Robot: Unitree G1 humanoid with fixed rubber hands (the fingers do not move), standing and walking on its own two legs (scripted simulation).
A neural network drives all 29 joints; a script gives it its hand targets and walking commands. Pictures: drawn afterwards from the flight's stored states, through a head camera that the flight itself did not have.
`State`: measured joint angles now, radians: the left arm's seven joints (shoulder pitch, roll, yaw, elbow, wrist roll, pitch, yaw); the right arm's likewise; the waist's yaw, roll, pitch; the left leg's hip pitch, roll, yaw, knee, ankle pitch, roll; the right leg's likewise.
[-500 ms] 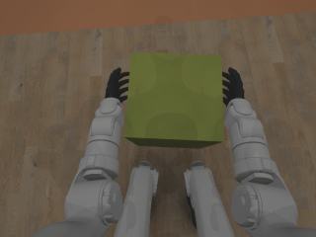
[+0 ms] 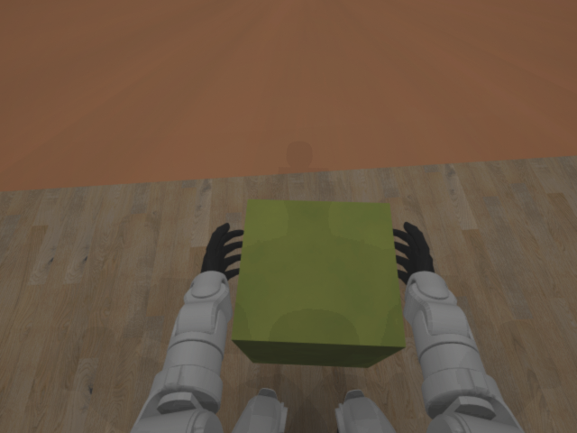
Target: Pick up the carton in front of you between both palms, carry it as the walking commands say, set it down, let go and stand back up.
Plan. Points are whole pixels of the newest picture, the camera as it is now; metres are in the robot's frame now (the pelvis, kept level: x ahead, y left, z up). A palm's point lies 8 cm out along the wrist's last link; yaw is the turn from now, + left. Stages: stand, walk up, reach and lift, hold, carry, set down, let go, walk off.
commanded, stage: reach and lift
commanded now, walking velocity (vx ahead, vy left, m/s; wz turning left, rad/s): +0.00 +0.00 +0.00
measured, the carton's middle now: (313, 291) +0.34 +0.00 -0.11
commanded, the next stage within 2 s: hold in 1.50 s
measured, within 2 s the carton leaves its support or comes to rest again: neither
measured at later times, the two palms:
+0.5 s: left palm (185, 255) +0.31 +0.15 +0.10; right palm (460, 252) +0.32 -0.15 +0.11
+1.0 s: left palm (181, 251) +0.31 +0.15 +0.12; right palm (465, 249) +0.31 -0.15 +0.12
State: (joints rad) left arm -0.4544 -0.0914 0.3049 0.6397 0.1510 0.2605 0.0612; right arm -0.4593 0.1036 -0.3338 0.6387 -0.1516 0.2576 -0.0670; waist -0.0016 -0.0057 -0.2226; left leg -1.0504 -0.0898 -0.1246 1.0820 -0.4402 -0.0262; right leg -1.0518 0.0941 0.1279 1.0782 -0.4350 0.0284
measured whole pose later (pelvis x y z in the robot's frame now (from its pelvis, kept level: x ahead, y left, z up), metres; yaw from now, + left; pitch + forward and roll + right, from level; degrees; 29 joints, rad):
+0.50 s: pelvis +0.03 +0.00 +0.09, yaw +0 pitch +0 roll +0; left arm -0.22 -0.14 0.24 0.38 0.22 0.55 0.02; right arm -0.23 0.15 -0.25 0.39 -0.22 0.55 -0.03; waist 0.00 0.00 -0.10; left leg -0.23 -0.05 -0.15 0.47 -0.25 -0.01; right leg -0.23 0.05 0.15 0.48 -0.24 0.01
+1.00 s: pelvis +0.02 +0.00 +0.09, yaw +0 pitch -4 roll +0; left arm -0.30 -0.16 0.29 0.36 0.28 0.62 -0.01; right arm -0.31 0.17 -0.30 0.37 -0.29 0.62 0.00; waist 0.00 0.00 0.00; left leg -0.15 -0.05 -0.14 0.44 -0.22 -0.01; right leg -0.16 0.05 0.14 0.44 -0.22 0.01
